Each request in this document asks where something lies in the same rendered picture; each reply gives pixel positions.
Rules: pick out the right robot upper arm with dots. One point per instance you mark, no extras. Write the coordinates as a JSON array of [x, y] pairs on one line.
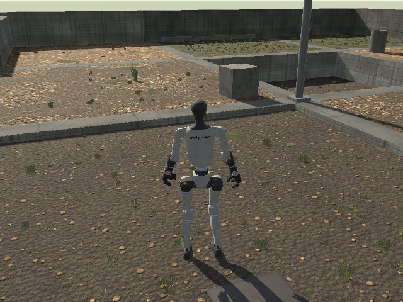
[[223, 142]]

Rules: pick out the robot right hand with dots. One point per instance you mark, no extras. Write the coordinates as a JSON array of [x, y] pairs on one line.
[[236, 178]]

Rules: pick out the left robot upper arm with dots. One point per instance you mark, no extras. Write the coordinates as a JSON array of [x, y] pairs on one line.
[[180, 133]]

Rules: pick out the robot left shin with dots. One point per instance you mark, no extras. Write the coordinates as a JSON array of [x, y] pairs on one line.
[[186, 232]]

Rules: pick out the left robot forearm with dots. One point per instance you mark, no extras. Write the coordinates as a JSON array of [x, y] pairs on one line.
[[169, 166]]

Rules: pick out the robot left hand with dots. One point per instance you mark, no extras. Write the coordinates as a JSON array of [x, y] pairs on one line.
[[171, 177]]

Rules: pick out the robot torso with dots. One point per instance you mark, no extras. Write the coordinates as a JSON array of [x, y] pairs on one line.
[[200, 149]]

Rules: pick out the right robot forearm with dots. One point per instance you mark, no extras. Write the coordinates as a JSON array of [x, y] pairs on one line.
[[232, 165]]

